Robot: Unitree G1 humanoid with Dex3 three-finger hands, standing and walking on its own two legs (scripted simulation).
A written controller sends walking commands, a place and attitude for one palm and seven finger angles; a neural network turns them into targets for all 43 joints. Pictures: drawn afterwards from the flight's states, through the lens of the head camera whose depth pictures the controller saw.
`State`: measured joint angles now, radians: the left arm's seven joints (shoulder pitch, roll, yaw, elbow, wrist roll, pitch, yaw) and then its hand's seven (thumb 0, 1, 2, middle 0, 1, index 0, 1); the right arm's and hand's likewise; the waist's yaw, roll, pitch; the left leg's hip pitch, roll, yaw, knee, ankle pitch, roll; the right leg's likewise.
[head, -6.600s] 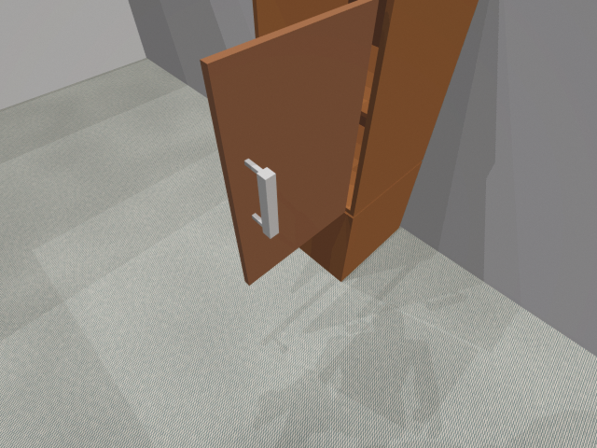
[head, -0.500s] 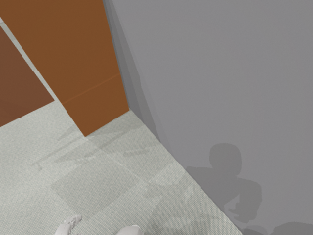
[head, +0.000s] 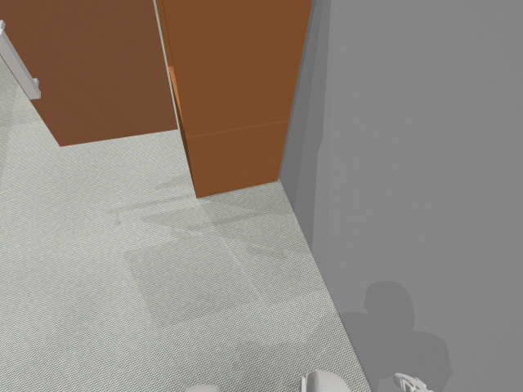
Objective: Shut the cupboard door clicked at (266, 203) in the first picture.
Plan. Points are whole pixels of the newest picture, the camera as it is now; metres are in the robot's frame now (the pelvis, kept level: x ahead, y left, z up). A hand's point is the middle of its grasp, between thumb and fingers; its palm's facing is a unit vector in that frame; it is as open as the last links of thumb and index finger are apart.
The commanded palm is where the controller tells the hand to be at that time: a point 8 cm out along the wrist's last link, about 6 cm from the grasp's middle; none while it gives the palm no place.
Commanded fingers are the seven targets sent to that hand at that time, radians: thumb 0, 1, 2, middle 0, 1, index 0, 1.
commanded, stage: turn to face it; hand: left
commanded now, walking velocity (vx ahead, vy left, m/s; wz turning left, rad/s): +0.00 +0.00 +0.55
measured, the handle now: (18, 61) +0.77 +0.64 -0.02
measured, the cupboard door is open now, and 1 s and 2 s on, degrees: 89 89 89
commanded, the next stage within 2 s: take the last steps up to it in 0.46 s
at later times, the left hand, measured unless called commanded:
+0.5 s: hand out of the picture +0.05 +0.15 -0.15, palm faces +0.25 -0.94 -0.24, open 7.3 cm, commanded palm none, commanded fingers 0.00 0.90 0.90 -0.20 -0.30 -0.20 -0.30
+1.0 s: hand out of the picture +0.08 +0.20 -0.15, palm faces +0.37 -0.90 -0.22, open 7.4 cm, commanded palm none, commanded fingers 0.00 0.90 0.90 -0.20 -0.30 -0.20 -0.30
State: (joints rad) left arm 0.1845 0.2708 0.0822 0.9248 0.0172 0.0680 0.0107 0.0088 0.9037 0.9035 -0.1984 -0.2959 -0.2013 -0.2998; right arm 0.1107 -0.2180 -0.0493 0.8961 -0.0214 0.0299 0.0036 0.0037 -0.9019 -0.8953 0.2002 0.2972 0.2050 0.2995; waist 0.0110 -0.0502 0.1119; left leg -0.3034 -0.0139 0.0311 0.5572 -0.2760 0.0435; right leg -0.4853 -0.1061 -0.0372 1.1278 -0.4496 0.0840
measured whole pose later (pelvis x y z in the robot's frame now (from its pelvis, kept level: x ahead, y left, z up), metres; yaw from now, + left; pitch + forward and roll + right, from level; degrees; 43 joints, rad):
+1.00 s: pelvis +0.08 -0.01 +0.00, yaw +21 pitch +0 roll +1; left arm 0.19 0.20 0.05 0.97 0.02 0.00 -0.03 0.01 0.90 0.90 -0.20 -0.30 -0.20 -0.30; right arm 0.31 -0.18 -0.03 1.04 -0.02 0.00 0.00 0.00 -0.90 -0.90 0.20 0.30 0.21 0.30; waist 0.00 0.01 0.05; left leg -0.13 -0.04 0.01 0.45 -0.32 0.04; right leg -0.35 -0.07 -0.09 0.66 -0.33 0.03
